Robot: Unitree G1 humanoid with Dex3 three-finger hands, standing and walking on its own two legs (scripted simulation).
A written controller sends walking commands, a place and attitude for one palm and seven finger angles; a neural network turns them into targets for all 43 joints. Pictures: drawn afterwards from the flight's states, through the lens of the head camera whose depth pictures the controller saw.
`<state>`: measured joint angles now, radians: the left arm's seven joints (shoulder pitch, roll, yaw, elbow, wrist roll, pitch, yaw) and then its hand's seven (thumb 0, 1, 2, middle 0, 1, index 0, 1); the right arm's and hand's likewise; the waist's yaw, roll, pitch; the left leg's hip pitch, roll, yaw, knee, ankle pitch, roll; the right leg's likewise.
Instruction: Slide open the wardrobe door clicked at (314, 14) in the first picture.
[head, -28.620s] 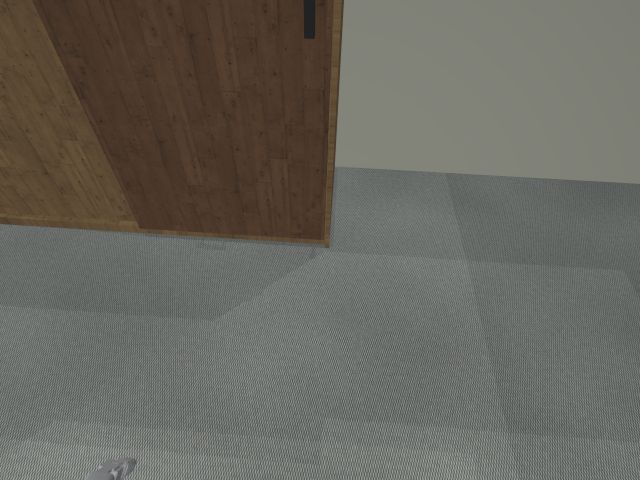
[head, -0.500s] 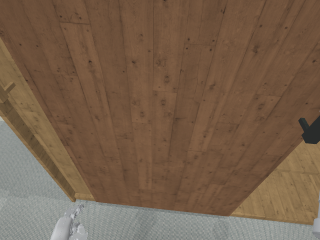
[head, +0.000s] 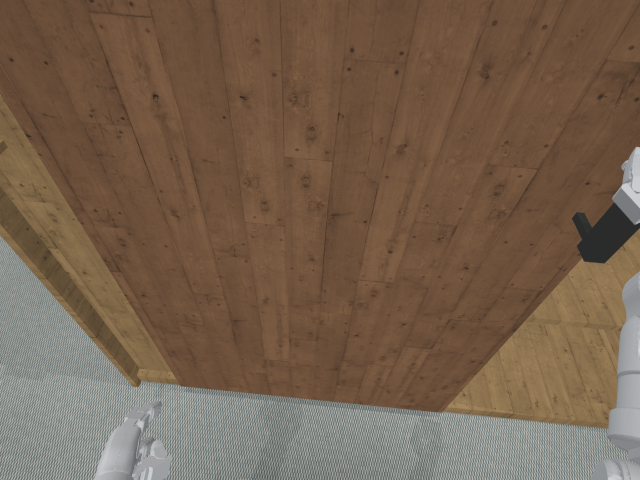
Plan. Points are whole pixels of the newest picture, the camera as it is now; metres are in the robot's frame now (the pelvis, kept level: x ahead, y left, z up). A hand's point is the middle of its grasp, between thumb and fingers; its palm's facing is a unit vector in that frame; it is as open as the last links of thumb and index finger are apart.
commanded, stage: stop walking and hold the door there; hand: right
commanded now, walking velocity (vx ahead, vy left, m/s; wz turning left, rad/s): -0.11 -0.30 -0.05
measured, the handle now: out of the picture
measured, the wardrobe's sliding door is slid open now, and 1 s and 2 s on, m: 0.62 0.62 0.62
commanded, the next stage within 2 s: loosen the grip on the handle in 1.28 s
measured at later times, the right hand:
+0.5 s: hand (638, 192) +0.37 -0.28 +0.23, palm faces +0.36 +0.92 -0.15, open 6.8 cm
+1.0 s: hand out of the picture +0.37 -0.28 +0.23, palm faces +0.16 +0.98 -0.08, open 6.3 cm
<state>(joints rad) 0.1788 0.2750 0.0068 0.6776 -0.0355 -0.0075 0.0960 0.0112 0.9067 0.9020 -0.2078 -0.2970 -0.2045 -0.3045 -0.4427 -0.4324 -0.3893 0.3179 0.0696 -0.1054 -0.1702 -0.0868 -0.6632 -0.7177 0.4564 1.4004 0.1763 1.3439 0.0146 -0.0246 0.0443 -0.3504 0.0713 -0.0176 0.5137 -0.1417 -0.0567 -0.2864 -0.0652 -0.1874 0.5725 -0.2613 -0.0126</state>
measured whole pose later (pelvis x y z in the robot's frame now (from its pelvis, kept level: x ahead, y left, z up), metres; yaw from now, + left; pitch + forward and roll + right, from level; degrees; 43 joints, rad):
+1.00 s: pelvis -0.08 -0.14 +0.00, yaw -3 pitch -2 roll -2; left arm 0.13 0.19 -0.05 0.70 -0.03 -0.07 0.05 0.01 0.91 0.90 -0.21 -0.30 -0.21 -0.30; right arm -0.80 -0.22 -0.11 0.37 0.10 -0.06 -0.11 -0.02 -0.74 -0.77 0.46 1.40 0.20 1.38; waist -0.02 -0.02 0.20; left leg -0.29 0.03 0.12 0.62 -0.30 0.06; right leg -0.29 -0.04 -0.06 0.63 -0.33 0.03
